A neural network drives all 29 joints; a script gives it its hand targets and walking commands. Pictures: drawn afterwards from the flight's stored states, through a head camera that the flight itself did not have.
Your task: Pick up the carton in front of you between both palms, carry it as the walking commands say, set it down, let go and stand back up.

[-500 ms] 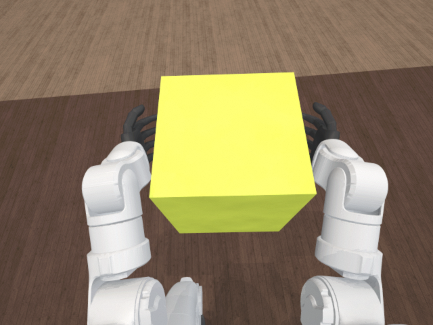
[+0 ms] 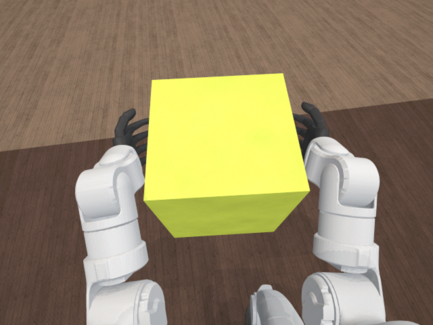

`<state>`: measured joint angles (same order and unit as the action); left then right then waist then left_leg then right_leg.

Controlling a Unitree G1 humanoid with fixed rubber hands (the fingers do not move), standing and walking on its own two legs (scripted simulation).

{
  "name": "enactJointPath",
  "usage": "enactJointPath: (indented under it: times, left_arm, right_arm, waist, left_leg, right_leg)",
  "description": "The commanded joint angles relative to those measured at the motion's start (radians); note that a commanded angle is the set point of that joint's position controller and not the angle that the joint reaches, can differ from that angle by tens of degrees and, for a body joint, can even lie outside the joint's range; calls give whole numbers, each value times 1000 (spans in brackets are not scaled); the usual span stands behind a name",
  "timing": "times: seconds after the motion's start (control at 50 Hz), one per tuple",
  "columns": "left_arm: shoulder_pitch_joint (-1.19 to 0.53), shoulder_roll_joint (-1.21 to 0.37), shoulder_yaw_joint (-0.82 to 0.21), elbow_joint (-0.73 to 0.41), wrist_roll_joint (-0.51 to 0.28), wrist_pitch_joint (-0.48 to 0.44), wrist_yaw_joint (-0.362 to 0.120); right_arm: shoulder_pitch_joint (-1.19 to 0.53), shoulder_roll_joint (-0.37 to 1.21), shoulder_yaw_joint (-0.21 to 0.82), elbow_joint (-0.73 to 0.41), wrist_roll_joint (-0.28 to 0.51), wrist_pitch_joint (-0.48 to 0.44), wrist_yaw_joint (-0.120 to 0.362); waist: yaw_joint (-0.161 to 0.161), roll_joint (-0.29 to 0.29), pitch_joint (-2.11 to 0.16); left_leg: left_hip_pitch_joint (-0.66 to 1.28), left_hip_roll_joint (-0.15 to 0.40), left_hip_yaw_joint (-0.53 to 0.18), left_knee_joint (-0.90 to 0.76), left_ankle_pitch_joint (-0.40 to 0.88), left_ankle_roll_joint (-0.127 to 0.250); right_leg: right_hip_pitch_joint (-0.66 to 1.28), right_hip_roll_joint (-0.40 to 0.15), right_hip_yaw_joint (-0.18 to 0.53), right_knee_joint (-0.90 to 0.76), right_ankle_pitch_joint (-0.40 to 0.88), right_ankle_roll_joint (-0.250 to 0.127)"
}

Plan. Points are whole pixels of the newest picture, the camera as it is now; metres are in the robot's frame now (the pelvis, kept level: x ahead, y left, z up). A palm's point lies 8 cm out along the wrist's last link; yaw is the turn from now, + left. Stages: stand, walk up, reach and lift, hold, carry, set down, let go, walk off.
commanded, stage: carry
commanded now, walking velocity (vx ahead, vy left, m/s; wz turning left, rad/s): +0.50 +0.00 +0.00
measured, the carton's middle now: (221, 166) +0.37 -0.01 +0.09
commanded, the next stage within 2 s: none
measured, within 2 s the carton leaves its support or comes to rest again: neither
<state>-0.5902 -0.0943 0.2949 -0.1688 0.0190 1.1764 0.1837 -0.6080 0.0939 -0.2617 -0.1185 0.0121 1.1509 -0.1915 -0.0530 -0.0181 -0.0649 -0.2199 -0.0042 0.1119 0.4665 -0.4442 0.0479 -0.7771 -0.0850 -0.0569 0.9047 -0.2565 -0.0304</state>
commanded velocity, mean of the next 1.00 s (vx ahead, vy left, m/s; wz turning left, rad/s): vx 0.50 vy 0.00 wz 0.00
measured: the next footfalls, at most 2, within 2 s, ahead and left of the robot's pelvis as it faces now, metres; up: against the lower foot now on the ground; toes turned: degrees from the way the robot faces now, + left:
right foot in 0.08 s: +0.25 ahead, -0.12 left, +0.03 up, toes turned -7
left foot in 0.54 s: +0.53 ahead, +0.09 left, +0.06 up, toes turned +6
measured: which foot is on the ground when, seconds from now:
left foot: down 0.00-0.10, up 0.12-0.52, down 0.54-1.00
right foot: up 0.00-0.06, down 0.08-0.56, up 0.58-0.96, down 0.98-1.00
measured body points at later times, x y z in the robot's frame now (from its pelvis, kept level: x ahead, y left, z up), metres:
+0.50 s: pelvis +0.31 -0.01 +0.02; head +0.33 -0.02 +0.47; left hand +0.68 +0.14 +0.18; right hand +0.68 -0.17 +0.18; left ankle +0.47 +0.10 -0.66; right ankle +0.21 -0.11 -0.71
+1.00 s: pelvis +0.63 -0.03 +0.05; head +0.63 -0.03 +0.50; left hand +0.99 +0.13 +0.21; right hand +0.99 -0.18 +0.20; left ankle +0.49 +0.08 -0.66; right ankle +0.76 -0.12 -0.66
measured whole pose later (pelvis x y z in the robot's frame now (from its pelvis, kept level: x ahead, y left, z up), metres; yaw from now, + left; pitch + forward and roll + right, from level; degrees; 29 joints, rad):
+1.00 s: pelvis +0.63 -0.03 +0.05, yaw +1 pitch +4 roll -1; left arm -0.63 -0.09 0.29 -0.07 0.03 1.18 0.18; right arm -0.61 0.07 -0.28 -0.08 0.00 1.19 -0.19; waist 0.01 0.02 -0.10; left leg -0.18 0.07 0.08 0.68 -0.55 0.01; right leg -0.61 -0.02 -0.16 0.69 -0.24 -0.06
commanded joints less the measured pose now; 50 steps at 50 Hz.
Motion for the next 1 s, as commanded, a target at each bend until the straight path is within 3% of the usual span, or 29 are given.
enactJointPath:
  times: [0.0,0.04,0.06,0.08,0.1,0.12,0.16,0.18,0.22,0.26,0.34,0.44,0.48,0.5,0.52,0.54,0.56,0.58,0.6,0.62,0.66,0.72,0.78,0.86,0.9,0.92,0.94,0.96,0.98]
  left_arm:
    - [-558,-635,-570,18,-154,6,-5]
    - [-551,-641,-556,61,-151,14,-9]
    - [-545,-641,-546,93,-150,14,-9]
    - [-513,-641,-533,112,-146,14,-11]
    - [-568,-643,-547,109,-156,8,-9]
    - [-581,-694,-562,104,-180,5,-15]
    - [-703,-783,-625,22,-250,-13,-41]
    - [-756,-824,-652,-17,-282,-25,-54]
    - [-806,-854,-687,-58,-323,-49,-68]
    - [-778,-834,-688,-67,-330,-60,-68]
    - [-675,-739,-660,-62,-299,-53,-47]
    - [-580,-659,-604,0,-236,-15,-27]
    - [-571,-652,-585,26,-212,-2,-25]
    - [-565,-648,-575,37,-201,5,-23]
    - [-567,-641,-563,42,-183,10,-21]
    - [-543,-655,-551,46,-172,15,-21]
    - [-600,-646,-546,38,-165,14,-19]
    - [-626,-693,-546,47,-161,10,-17]
    - [-635,-714,-533,42,-155,3,-18]
    - [-639,-740,-534,40,-151,-4,-20]
    - [-644,-768,-550,35,-143,-23,-21]
    - [-633,-749,-580,6,-141,-42,-15]
    - [-606,-695,-592,-18,-149,-38,-5]
    - [-567,-645,-583,-4,-157,-11,-3]
    - [-560,-637,-571,22,-156,4,-5]
    - [-556,-637,-563,40,-155,10,-7]
    - [-554,-641,-555,66,-154,12,-8]
    - [-534,-639,-544,98,-152,12,-9]
    - [-535,-625,-536,109,-150,12,-8]
  right_arm:
    - [-553,642,558,-41,184,24,32]
    - [-549,636,536,-13,162,33,30]
    - [-538,635,527,4,150,36,28]
    - [-560,627,513,10,135,39,24]
    - [-540,649,497,18,126,42,24]
    - [-593,656,490,11,114,40,21]
    - [-612,721,485,16,104,28,23]
    - [-615,749,486,13,99,18,25]
    - [-624,767,507,-9,95,-1,26]
    - [-612,751,529,-33,94,-14,20]
    - [-574,674,550,-79,106,-12,6]
    - [-543,629,543,-51,117,26,9]
    - [-538,634,534,-17,122,37,13]
    - [-526,640,531,11,126,39,14]
    - [-509,643,523,31,127,40,16]
    - [-527,636,516,36,125,37,15]
    - [-538,678,527,43,137,33,20]
    - [-589,707,544,1,160,30,30]
    - [-643,760,585,-32,201,21,43]
    - [-705,795,618,-73,238,8,56]
    - [-771,838,655,-120,288,-14,71]
    - [-723,806,654,-130,292,-30,72]
    - [-656,732,628,-122,265,-22,56]
    - [-568,657,578,-67,205,9,35]
    - [-552,641,555,-37,180,22,31]
    - [-549,636,544,-24,168,27,29]
    - [-541,633,533,-10,158,32,27]
    - [-546,625,522,2,144,35,25]
    - [-545,634,512,11,137,40,22]
  waist:
    - [0,157,-311]
    - [81,171,-346]
    - [126,109,-421]
    - [175,-9,-491]
    - [129,-317,-524]
    - [135,-250,-473]
    - [134,-40,-434]
    - [123,-1,-424]
    - [100,-44,-429]
    - [99,-73,-422]
    - [114,-70,-385]
    - [115,-128,-298]
    - [55,-161,-325]
    - [7,-130,-383]
    - [-45,-42,-481]
    - [-39,236,-566]
    - [-46,335,-526]
    - [-27,229,-487]
    - [-38,94,-456]
    - [-22,35,-430]
    - [13,81,-433]
    - [9,119,-420]
    - [-6,115,-392]
    - [-18,140,-336]
    - [9,163,-315]
    - [45,180,-328]
    - [97,152,-366]
    - [142,80,-455]
    - [135,-150,-549]
  left_leg:
    - [245,205,-132,-93,540,137]
    - [178,183,-42,92,792,78]
    - [72,143,19,295,819,31]
    - [-122,103,14,545,527,-8]
    - [-461,-60,-38,776,-17,-44]
    - [-584,-37,-135,929,-66,-21]
    - [-639,21,-149,1014,7,8]
    - [-623,50,-155,972,39,13]
    - [-591,63,-141,909,72,15]
    - [-629,68,-117,874,96,5]
    - [-688,90,-79,670,147,-18]
    - [-471,29,49,285,199,3]
    - [-273,-49,130,197,178,22]
    - [-71,-92,165,114,207,33]
    - [217,-26,44,104,161,47]
    - [439,291,-559,-9,-54,188]
    - [498,341,-837,-142,131,258]
    - [474,348,-741,-71,249,265]
    - [414,329,-631,-15,347,248]
    - [343,310,-547,-12,364,211]
    - [266,276,-434,-58,243,164]
    - [253,261,-351,-91,222,186]
    - [274,255,-283,-108,288,204]
    - [260,219,-179,-112,449,166]
    - [235,203,-126,-81,553,131]
    - [210,197,-94,-5,688,105]
    - [150,173,-20,152,815,64]
    - [12,131,19,365,741,16]
    - [-271,47,4,660,403,-38]
  right_leg:
    - [109,59,-113,-180,13,-17]
    - [376,143,-202,-289,24,-40]
    - [642,153,-187,-324,17,-59]
    - [865,-33,121,-381,-198,-85]
    - [1049,-272,679,-541,-202,-233]
    - [1037,-273,755,-579,-109,-251]
    - [943,-239,539,-470,145,-235]
    - [882,-223,464,-476,150,-207]
    - [829,-200,377,-514,43,-177]
    - [832,-194,327,-538,38,-194]
    - [882,-176,223,-559,143,-213]
    - [820,-116,60,-567,350,-143]
    - [794,-108,-5,-421,647,-98]
    - [743,-82,-72,-253,748,-60]
    - [580,-57,-72,-38,546,-20]
    - [263,59,-51,264,180,35]
    - [43,172,44,458,-231,30]
    - [-43,114,106,583,-235,0]
    - [-81,78,100,602,-212,-13]
    - [-77,45,107,556,-183,-21]
    - [-29,21,96,453,-135,-26]
    - [-63,10,54,374,-82,-10]
    - [-94,-11,30,196,-36,10]
    - [20,22,-50,-89,27,-2]
    - [139,68,-124,-194,6,-20]
    - [254,111,-168,-234,-4,-31]
    - [456,154,-213,-318,37,-43]
    - [736,125,-133,-321,-1,-62]
    - [966,-181,403,-426,-198,-172]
